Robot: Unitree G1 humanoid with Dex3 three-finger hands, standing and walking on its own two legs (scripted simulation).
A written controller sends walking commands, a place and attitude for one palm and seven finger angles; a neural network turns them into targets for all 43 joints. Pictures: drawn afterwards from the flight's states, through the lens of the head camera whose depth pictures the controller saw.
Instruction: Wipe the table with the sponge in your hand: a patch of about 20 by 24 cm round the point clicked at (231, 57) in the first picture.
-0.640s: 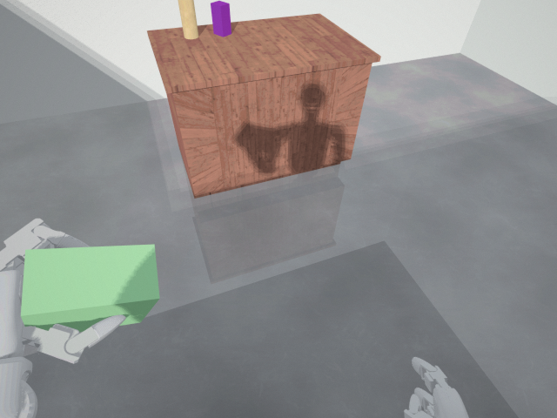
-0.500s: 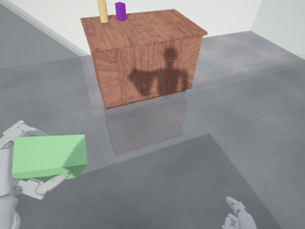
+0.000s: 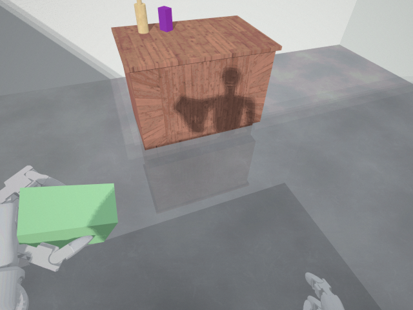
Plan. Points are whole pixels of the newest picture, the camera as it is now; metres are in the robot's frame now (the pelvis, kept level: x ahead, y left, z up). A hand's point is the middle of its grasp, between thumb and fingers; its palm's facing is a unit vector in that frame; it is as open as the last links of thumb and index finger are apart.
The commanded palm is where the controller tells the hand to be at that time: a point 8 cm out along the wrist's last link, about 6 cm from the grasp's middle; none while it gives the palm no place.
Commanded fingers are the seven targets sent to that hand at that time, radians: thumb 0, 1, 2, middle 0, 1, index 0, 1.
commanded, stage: walk to a spot facing it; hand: left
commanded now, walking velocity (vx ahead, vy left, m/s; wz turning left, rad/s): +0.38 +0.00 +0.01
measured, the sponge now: (82, 217) +0.22 +0.21 +0.14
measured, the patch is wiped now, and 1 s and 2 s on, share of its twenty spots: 0.00 0.00 0.00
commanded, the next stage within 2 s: none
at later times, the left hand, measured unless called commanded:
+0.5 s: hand (78, 166) +0.30 +0.25 +0.16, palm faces +0.44 -0.81 -0.38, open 10.0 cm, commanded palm +0.25 +0.28 +0.18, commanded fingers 0.00 0.10 1.30 -1.20 -1.60 -1.20 -1.60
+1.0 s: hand (149, 112) +0.48 +0.16 +0.15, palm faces +0.37 -0.80 -0.47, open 10.0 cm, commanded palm +0.41 +0.21 +0.18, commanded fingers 0.00 0.10 1.30 -1.20 -1.60 -1.20 -1.60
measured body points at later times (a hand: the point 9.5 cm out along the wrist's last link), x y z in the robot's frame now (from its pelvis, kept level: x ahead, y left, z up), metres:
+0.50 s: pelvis +0.10 +0.00 -0.01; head +0.11 +0.01 +0.44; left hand +0.27 +0.29 +0.18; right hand +0.25 -0.25 -0.09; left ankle +0.14 +0.12 -0.74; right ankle +0.05 -0.12 -0.73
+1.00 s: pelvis +0.25 -0.07 -0.01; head +0.29 -0.09 +0.43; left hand +0.45 +0.20 +0.18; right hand +0.41 -0.31 -0.13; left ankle +0.20 +0.08 -0.63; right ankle +0.29 -0.14 -0.74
